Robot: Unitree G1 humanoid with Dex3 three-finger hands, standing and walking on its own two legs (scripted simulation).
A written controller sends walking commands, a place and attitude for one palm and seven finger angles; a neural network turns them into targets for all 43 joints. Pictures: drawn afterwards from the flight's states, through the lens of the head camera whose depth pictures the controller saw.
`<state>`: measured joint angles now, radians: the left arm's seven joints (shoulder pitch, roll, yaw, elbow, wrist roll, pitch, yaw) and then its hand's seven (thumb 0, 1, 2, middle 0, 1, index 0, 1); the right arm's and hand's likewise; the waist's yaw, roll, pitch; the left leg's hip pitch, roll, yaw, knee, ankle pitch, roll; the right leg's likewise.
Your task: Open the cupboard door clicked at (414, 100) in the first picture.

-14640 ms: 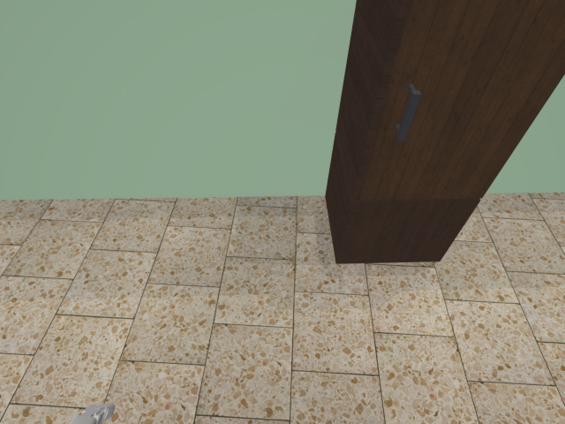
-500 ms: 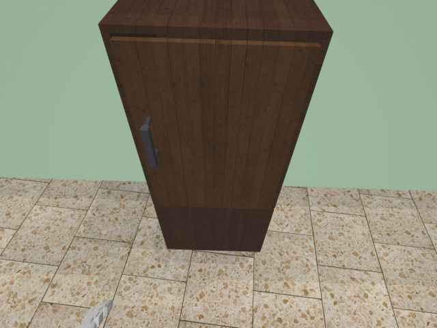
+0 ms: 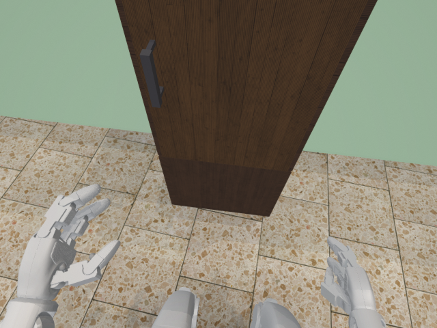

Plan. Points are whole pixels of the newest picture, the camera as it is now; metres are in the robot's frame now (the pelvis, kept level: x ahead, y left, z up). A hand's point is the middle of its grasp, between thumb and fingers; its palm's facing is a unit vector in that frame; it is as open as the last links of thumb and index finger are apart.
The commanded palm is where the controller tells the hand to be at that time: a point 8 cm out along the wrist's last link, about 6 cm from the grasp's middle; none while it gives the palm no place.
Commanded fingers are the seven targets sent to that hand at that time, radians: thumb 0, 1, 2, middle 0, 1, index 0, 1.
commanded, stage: raise the hand with hooked fingers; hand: left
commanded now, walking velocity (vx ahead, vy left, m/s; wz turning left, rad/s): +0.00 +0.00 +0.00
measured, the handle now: (154, 75) +0.57 +0.22 +0.10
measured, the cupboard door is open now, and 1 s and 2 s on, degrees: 0 0 0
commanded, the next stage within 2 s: move the hooked fingers beside the handle in 1.50 s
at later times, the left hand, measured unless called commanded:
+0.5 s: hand (81, 222) +0.25 +0.25 +0.07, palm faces -0.04 -1.00 -0.05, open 12.7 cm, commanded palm +0.23 +0.31 +0.09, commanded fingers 0.00 -0.41 0.34 -0.29 -1.14 -0.29 -1.14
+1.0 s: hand (49, 170) +0.31 +0.31 +0.11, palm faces +0.03 -1.00 -0.05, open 14.0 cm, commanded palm +0.28 +0.35 +0.11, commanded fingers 0.00 -0.50 0.30 -0.30 -1.20 -0.30 -1.20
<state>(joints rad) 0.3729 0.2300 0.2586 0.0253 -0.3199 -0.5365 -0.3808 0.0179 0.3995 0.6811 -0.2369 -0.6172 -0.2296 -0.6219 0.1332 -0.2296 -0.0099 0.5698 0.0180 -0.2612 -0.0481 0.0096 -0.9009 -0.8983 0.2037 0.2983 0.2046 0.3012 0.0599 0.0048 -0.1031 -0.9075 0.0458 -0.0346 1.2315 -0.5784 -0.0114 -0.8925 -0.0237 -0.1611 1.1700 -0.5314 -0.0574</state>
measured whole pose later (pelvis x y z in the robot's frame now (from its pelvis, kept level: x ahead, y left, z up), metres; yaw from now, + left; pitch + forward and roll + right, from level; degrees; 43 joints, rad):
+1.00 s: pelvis +0.01 +0.04 +0.05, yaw -1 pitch +12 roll -3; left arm -0.02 0.41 0.43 0.38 -0.36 -0.29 -0.48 -0.01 -0.49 0.30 -0.30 -1.19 -0.30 -1.20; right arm 0.27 -0.26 0.05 0.57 0.04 -0.20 -0.07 0.01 -0.90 -0.90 0.21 0.30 0.21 0.30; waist 0.00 0.01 -0.08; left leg -0.70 0.02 0.03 0.97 -0.48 0.04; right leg -0.69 -0.03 -0.10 0.89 -0.41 0.00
